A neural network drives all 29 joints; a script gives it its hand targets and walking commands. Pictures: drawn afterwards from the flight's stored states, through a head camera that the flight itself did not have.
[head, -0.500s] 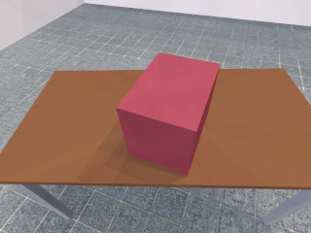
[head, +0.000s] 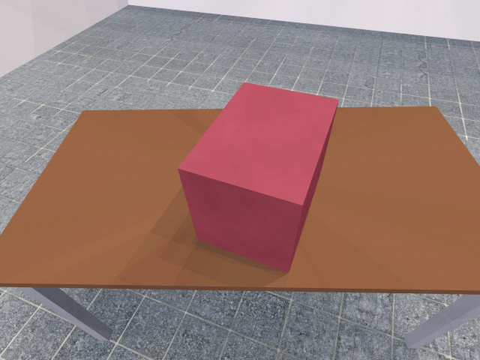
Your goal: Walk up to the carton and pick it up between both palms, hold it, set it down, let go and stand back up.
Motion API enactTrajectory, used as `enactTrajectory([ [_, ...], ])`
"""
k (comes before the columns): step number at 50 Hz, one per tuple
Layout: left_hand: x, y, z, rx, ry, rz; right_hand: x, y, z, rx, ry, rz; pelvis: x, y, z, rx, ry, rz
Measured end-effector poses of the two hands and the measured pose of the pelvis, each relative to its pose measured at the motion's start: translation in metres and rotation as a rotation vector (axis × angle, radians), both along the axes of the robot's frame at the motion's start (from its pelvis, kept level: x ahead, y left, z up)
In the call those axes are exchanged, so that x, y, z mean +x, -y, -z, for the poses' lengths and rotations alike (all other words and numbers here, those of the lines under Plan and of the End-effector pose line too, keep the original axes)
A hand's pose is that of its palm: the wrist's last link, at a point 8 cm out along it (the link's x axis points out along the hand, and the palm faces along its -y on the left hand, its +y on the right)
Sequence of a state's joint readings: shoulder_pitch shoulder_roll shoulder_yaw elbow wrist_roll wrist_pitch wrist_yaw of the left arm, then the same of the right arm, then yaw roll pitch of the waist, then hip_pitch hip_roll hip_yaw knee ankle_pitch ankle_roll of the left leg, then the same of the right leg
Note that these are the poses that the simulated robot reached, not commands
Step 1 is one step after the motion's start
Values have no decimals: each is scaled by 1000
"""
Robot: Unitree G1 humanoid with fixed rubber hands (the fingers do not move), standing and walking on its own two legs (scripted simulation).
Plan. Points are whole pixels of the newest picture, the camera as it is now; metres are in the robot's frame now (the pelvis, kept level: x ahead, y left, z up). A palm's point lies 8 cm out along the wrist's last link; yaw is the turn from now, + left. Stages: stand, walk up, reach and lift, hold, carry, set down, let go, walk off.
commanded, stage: stand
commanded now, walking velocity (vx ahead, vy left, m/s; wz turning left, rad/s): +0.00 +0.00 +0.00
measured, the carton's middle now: (265, 172) +0.52 -0.04 -0.02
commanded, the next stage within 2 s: walk up in 0.62 s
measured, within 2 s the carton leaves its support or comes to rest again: neither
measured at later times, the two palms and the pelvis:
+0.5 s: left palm out of the picture +0.05 +0.29 -0.12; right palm out of the picture +0.05 -0.29 -0.13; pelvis +0.00 +0.00 +0.00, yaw +0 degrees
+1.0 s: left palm out of the picture +0.05 +0.29 -0.12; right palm out of the picture +0.05 -0.30 -0.12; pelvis +0.00 +0.00 +0.00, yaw -1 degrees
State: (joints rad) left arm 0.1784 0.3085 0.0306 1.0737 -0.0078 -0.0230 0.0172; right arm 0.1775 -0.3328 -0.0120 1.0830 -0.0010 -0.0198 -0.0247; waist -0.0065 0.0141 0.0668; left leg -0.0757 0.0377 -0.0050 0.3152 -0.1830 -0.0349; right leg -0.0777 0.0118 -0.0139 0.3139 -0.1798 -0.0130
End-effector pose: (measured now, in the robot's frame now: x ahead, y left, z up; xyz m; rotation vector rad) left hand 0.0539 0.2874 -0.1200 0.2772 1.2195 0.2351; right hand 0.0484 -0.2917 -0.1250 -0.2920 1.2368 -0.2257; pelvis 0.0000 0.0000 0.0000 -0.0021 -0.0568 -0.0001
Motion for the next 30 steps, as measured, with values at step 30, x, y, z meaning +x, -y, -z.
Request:
enactTrajectory([
  [30,-8,-1,0,2,-16,-11,-3,-1,1,1,-15,-1,0,-1,0,1,-1,-1],
])
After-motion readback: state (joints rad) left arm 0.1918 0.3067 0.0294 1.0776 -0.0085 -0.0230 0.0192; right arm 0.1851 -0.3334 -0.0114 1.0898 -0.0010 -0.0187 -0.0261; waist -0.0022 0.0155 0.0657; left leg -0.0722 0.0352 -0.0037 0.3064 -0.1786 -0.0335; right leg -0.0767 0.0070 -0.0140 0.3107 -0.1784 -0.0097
